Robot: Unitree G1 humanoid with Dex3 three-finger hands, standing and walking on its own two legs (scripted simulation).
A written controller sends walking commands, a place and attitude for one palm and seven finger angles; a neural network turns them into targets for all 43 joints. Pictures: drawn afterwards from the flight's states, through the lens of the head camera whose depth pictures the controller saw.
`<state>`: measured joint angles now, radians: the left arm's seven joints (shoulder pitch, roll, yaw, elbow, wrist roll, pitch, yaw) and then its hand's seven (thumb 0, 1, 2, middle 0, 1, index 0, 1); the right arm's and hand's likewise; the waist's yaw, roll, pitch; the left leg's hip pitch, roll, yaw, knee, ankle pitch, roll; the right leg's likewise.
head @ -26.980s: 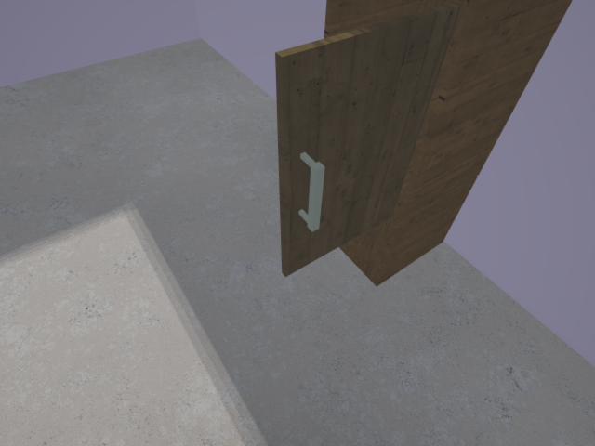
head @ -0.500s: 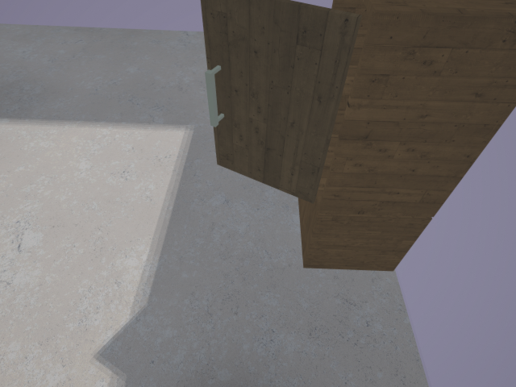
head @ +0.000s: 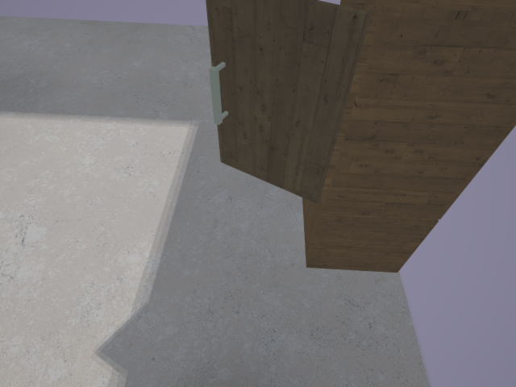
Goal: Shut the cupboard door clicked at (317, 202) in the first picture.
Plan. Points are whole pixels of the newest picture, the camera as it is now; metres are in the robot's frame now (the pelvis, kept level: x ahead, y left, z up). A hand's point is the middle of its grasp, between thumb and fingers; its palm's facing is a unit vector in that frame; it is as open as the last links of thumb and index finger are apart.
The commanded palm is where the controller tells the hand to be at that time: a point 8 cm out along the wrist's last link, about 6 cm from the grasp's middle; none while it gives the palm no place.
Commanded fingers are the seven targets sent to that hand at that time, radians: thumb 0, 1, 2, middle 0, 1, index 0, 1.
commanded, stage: walk to a spot facing it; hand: left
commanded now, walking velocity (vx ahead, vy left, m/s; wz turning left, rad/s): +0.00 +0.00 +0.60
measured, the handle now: (220, 94) +0.87 +0.15 -0.03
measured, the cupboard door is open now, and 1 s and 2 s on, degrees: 63 63 63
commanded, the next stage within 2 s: none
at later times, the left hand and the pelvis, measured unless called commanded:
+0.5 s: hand out of the picture +0.04 +0.23 -0.16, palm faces +0.27 -0.92 -0.27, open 7.4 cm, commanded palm none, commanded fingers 0.00 0.90 0.90 -0.20 -0.30 -0.20 -0.30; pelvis -0.01 -0.01 +0.00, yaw +17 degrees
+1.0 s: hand out of the picture -0.10 +0.18 -0.19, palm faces +0.60 -0.75 -0.27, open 7.4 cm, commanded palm none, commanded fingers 0.00 0.90 0.90 -0.20 -0.30 -0.20 -0.30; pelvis -0.01 -0.02 -0.02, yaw +37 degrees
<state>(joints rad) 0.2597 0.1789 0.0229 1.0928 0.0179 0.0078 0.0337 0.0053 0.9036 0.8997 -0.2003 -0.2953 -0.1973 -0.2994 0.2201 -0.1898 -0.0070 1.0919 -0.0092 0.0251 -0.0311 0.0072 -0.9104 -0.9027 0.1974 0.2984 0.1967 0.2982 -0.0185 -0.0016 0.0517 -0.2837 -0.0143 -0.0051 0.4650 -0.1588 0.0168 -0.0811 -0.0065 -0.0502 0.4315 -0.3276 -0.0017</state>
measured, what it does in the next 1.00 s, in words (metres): steps on the spot, turning left: right foot, then left foot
